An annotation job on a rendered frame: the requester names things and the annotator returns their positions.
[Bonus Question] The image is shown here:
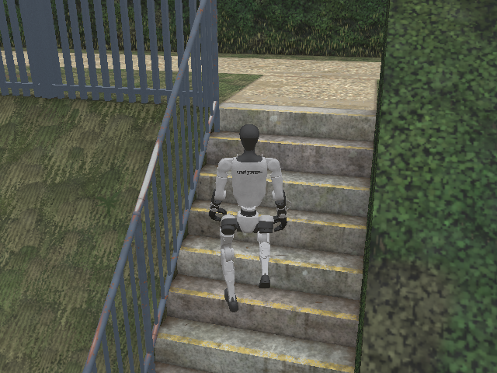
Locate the robot left forearm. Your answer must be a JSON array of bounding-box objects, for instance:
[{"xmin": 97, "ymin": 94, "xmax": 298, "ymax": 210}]
[{"xmin": 210, "ymin": 189, "xmax": 222, "ymax": 212}]

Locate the left robot hand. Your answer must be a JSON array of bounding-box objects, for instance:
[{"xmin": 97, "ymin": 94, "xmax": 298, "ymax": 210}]
[{"xmin": 209, "ymin": 208, "xmax": 227, "ymax": 221}]

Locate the right robot hand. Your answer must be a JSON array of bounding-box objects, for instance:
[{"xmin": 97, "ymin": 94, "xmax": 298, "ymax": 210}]
[{"xmin": 273, "ymin": 215, "xmax": 287, "ymax": 232}]

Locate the robot right upper arm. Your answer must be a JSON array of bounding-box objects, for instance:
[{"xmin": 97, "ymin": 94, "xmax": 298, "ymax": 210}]
[{"xmin": 266, "ymin": 158, "xmax": 284, "ymax": 201}]

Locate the robot head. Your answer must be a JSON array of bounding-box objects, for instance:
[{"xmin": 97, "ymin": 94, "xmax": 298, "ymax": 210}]
[{"xmin": 236, "ymin": 124, "xmax": 262, "ymax": 162}]

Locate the robot right forearm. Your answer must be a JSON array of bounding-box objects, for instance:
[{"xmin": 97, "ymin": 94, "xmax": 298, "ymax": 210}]
[{"xmin": 275, "ymin": 190, "xmax": 287, "ymax": 218}]

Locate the right robot thigh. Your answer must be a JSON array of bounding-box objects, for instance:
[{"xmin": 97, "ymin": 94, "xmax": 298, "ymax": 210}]
[{"xmin": 257, "ymin": 215, "xmax": 274, "ymax": 243}]

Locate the robot left upper arm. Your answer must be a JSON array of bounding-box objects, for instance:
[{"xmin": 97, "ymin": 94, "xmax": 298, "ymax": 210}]
[{"xmin": 214, "ymin": 158, "xmax": 233, "ymax": 200}]

